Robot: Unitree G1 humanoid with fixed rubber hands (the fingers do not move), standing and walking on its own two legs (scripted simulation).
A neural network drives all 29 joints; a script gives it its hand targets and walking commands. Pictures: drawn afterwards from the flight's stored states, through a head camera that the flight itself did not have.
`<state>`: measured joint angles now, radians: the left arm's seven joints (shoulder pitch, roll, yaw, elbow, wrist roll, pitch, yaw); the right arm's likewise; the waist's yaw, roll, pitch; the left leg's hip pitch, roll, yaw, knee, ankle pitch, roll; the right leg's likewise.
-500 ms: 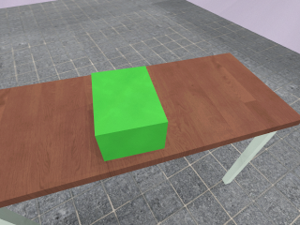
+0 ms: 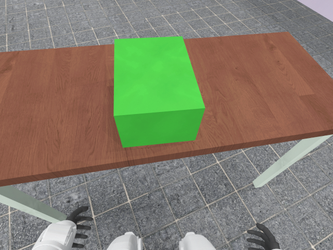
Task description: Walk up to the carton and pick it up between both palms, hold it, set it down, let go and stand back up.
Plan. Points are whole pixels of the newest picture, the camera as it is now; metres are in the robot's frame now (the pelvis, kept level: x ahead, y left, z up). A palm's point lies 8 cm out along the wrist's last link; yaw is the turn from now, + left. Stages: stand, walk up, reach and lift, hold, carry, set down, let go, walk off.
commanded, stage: reach and lift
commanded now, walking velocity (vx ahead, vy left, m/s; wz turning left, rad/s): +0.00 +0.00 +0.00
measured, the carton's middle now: (154, 88) +0.52 +0.03 +0.05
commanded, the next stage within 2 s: none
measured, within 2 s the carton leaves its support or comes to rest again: neither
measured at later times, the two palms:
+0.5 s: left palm (53, 237) +0.16 +0.24 -0.04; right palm (262, 248) +0.13 -0.22 -0.07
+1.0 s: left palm (59, 220) +0.19 +0.22 -0.01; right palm (268, 226) +0.17 -0.23 -0.01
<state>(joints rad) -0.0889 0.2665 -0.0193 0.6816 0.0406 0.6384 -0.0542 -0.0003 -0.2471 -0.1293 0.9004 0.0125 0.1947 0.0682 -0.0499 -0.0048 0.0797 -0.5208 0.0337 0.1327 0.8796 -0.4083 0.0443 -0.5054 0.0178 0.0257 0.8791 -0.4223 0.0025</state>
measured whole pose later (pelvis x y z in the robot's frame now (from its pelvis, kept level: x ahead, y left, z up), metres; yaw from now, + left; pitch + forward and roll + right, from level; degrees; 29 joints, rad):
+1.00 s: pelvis +0.03 -0.02 +0.05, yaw +1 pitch -1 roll +0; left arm 0.24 0.25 0.02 0.33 -0.05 0.26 -0.01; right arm 0.35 -0.12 -0.01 0.36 0.07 0.06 -0.01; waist 0.00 -0.02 0.03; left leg -0.14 0.01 0.11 0.33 -0.18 0.01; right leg -0.12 0.03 0.00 0.34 -0.20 -0.03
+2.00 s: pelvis +0.03 -0.02 +0.05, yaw +2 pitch -2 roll +0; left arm 0.21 0.23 0.01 0.03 -0.17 0.13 0.05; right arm 0.25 -0.14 0.01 0.06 0.22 0.04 -0.05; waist 0.07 -0.02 -0.02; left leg -0.10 0.01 0.10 0.29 -0.16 0.02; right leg -0.08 0.02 -0.01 0.30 -0.18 -0.03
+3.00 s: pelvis +0.03 -0.02 +0.05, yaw +2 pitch +4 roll -1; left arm -0.54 0.27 0.13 0.46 -0.18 0.41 0.05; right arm -0.56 -0.25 0.04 0.60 0.35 0.23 -0.12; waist 0.05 -0.01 -0.09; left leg -0.27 0.02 0.08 0.37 -0.17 0.02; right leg -0.21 0.04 -0.02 0.31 -0.18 -0.03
